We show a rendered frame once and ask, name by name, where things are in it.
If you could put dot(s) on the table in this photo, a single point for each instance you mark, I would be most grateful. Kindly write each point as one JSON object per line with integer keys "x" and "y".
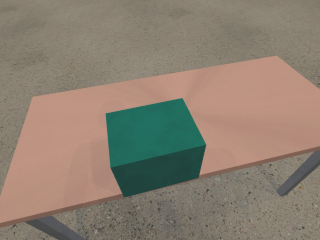
{"x": 248, "y": 113}

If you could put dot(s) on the carton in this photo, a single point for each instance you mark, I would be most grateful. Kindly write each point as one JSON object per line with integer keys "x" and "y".
{"x": 154, "y": 146}

